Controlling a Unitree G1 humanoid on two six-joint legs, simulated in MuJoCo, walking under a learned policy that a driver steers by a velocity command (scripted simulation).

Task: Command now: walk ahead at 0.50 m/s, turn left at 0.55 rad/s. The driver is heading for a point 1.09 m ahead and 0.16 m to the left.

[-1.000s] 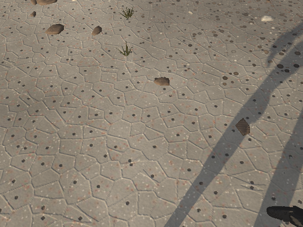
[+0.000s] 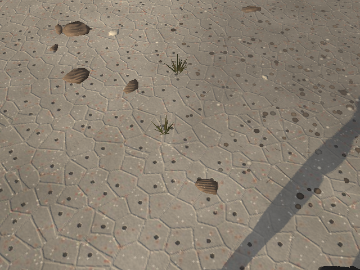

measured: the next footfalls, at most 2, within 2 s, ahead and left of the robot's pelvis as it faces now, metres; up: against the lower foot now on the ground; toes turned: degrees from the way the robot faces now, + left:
left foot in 0.08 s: +0.21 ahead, +0.12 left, +0.00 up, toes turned +6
right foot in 0.58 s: +0.53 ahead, -0.02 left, +0.00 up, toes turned +24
